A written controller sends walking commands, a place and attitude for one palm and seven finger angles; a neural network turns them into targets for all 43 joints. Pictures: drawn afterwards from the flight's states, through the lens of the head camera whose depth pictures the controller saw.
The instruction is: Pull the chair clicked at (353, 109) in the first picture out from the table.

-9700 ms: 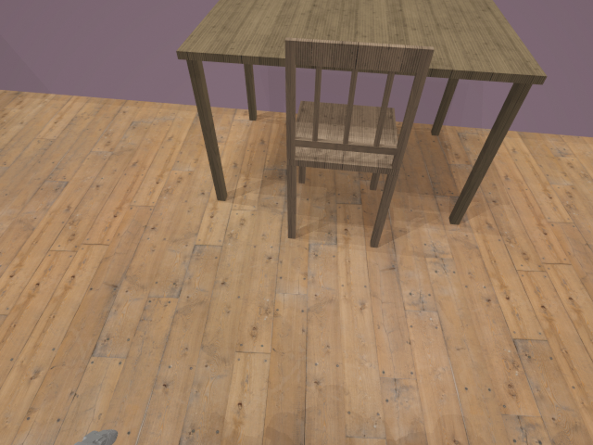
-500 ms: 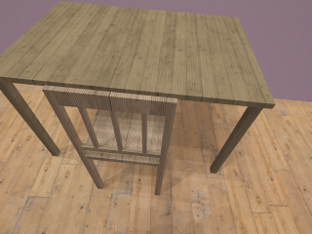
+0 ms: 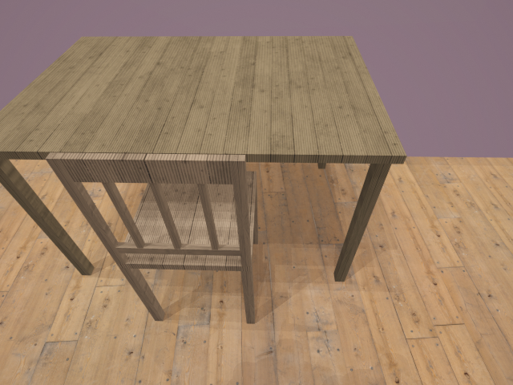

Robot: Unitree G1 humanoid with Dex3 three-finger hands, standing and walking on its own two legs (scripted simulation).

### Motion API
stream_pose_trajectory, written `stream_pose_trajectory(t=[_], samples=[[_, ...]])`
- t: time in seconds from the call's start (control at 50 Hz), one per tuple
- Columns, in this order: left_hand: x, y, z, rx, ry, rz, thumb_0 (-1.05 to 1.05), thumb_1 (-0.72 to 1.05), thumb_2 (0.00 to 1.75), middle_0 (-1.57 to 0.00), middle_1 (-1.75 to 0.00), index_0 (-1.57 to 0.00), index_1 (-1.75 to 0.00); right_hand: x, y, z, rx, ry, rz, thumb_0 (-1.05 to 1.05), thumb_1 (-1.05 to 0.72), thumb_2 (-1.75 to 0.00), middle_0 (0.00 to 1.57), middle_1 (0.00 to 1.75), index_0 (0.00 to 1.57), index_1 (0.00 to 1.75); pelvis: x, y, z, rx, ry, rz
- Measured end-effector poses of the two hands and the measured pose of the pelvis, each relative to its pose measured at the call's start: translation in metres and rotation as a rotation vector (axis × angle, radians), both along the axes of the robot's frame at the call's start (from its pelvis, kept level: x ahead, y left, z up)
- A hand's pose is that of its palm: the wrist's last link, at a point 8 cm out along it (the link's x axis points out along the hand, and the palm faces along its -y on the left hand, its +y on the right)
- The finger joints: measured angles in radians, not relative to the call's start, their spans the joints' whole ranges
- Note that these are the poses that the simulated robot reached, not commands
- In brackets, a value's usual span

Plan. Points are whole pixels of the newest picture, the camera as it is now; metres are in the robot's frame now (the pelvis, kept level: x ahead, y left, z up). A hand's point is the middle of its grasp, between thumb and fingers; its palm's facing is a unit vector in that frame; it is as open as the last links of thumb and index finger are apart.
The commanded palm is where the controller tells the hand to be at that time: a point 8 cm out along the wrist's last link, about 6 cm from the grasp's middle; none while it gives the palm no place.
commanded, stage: come to a stop and stand still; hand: left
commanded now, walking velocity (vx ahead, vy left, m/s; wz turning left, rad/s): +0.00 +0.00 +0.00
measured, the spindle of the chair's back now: (167, 217) +0.51 +0.25 -0.11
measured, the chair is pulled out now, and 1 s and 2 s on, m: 0.00 0.00 0.00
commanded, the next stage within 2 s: look again from close up in 0.16 s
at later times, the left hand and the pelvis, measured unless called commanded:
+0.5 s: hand out of the picture +0.02 +0.21 -0.18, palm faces +0.02 -0.98 -0.18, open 7.4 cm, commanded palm none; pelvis +0.01 +0.05 -0.01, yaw +0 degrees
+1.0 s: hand out of the picture +0.00 +0.25 -0.18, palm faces -0.02 -0.98 -0.19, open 7.4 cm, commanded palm none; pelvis +0.02 +0.07 +0.00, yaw -1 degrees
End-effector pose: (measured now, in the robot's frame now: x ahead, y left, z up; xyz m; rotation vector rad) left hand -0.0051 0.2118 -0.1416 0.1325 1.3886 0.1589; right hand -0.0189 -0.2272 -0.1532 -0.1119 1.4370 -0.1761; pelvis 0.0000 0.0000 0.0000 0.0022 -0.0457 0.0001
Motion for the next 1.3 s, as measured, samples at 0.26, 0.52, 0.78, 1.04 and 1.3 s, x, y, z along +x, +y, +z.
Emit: stream_pose_trajectory(t=[0.26, 0.52, 0.78, 1.04, 1.3], samples=[[-0.005, 0.0, -0.005, -0.03, 0.045, 0.015, 0.01, 0.91, 0.9, -0.2, -0.3, -0.2, -0.3, -0.048, 0.027, 0.007, 0.029, 0.129, -0.037, 0.01, -0.91, -0.89, 0.2, 0.3, 0.2, 0.3, 0.003, 0.004, 0.001, -0.009, 0.007, -0.003], [0.022, 0.057, -0.011, 0.004, -0.065, -0.02, 0.0, 0.91, 0.9, -0.2, -0.3, -0.2, -0.3, 0.026, 0.057, 0.005, -0.016, -0.088, 0.038, 0.03, -0.94, -0.89, 0.2, 0.3, 0.2, 0.3, 0.008, 0.051, -0.007, -0.024, 0.012, -0.005], [0.016, 0.095, -0.005, 0.028, -0.012, -0.047, 0.0, 0.91, 0.9, -0.2, -0.3, -0.2, -0.3, 0.063, 0.066, 0.019, -0.042, -0.159, 0.075, 0.01, -0.92, -0.89, 0.2, 0.3, 0.2, 0.3, 0.012, 0.07, 0.0, -0.006, 0.038, -0.017], [0.006, 0.083, -0.006, -0.003, 0.046, -0.042, 0.0, 0.91, 0.9, -0.2, -0.3, -0.2, -0.3, 0.061, 0.067, 0.017, -0.037, -0.108, 0.071, 0.01, -0.91, -0.89, 0.2, 0.3, 0.2, 0.3, 0.018, 0.071, 0.001, -0.003, 0.039, -0.02], [0.017, 0.07, -0.009, -0.014, 0.034, -0.05, 0.0, 0.91, 0.9, -0.2, -0.3, -0.2, -0.3, 0.048, 0.063, 0.013, -0.024, -0.064, 0.047, 0.01, -0.91, -0.89, 0.2, 0.3, 0.2, 0.3, 0.024, 0.063, 0.0, 0.003, 0.035, -0.024]])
